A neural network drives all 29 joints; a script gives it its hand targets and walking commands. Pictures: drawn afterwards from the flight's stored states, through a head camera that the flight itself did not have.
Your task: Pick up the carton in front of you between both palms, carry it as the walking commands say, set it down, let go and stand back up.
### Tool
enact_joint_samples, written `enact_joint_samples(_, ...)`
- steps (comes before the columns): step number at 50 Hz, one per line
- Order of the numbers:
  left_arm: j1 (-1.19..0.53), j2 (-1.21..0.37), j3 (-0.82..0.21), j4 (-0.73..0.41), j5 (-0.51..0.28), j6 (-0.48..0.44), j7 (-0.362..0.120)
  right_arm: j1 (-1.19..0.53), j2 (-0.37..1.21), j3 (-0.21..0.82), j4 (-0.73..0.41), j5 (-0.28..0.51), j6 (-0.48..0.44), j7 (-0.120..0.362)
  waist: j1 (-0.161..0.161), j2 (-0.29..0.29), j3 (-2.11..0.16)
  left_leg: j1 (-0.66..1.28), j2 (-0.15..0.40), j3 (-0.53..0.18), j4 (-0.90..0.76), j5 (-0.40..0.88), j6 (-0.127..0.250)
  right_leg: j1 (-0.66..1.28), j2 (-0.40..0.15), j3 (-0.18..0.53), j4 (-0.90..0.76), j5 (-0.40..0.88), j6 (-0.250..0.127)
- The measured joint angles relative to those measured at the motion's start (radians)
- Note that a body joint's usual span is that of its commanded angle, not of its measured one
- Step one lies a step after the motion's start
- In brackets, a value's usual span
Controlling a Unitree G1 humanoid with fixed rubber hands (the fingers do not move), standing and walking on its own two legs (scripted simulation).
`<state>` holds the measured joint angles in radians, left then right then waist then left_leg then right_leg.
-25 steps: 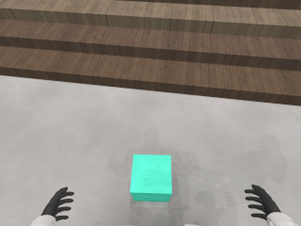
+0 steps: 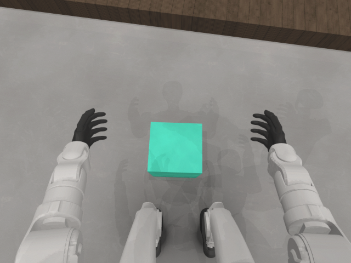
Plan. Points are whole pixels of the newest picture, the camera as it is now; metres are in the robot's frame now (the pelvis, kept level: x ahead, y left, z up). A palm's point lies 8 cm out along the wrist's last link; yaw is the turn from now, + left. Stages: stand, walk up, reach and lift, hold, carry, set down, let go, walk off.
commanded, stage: reach and lift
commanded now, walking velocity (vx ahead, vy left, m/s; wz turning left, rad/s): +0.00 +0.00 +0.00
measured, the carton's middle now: (175, 152) +0.44 +0.02 -0.55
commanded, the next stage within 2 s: none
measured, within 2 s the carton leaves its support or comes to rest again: leaves its support in 1.92 s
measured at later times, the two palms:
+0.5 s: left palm (114, 127) +0.46 +0.21 -0.23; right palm (240, 130) +0.45 -0.18 -0.22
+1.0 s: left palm (129, 145) +0.45 +0.20 -0.44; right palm (223, 147) +0.44 -0.18 -0.44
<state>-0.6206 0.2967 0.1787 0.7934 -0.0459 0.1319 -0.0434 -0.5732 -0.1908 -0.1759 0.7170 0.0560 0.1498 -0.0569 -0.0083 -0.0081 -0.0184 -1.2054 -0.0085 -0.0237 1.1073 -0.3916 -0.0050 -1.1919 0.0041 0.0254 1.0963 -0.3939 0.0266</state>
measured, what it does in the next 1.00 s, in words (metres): lowers itself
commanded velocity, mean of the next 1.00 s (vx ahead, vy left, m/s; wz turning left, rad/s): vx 0.00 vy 0.00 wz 0.00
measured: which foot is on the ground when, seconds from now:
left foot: down 0.00-1.00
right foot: down 0.00-1.00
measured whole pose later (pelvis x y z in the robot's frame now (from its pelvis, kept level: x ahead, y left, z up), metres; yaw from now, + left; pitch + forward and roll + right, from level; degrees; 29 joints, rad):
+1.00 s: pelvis -0.06 +0.00 -0.28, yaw -1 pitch +42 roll -1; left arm -1.27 0.40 0.11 1.09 -0.19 0.04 0.05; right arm -1.22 -0.25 -0.13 1.00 0.19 0.05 -0.16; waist 0.00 -0.02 0.18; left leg -2.27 -0.03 -0.05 2.07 -0.52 -0.03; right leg -2.26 0.06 0.03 2.05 -0.53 0.06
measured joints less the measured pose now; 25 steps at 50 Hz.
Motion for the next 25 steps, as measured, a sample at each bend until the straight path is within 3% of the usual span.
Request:
enact_joint_samples(12,-0.462,0.018,0.076,0.184,0.043,-0.005,0.010,-0.429,0.028,-0.113,0.131,-0.045,-0.004,-0.041,-0.012,-0.002,-0.008,-0.326,-0.008,-0.006,0.077,0.063,0.002,-0.322,0.004,0.005,0.073,0.061,0.012)
enact_joint_samples(19,-0.478,-0.020,0.139,0.197,0.102,-0.053,0.018,-0.438,0.051,-0.168,0.149,-0.096,-0.060,-0.027,-0.006,0.003,-0.055,-0.457,-0.011,-0.005,0.120,0.050,0.005,-0.452,0.007,0.011,0.115,0.049,0.017)
enact_joint_samples(25,-0.427,-0.033,0.135,0.196,0.092,-0.090,0.036,-0.408,0.049,-0.160,0.168,-0.085,-0.102,-0.028,-0.002,0.005,-0.112,-0.634,-0.014,-0.009,0.289,-0.025,0.002,-0.628,0.014,0.010,0.283,-0.026,0.019)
